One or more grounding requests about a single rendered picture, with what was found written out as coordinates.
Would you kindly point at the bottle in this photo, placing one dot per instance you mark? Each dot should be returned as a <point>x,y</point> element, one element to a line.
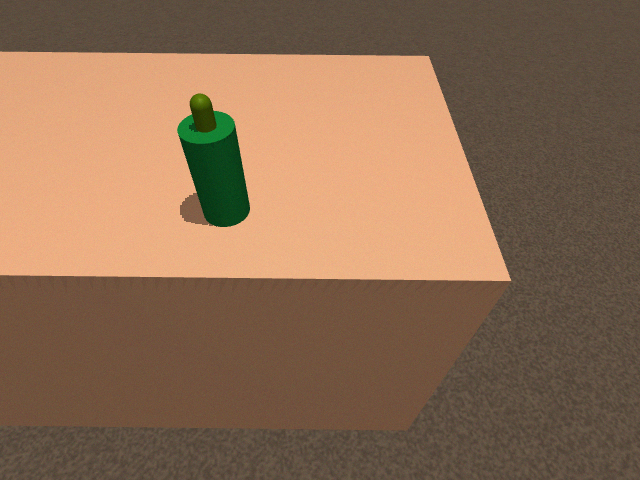
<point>210,144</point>

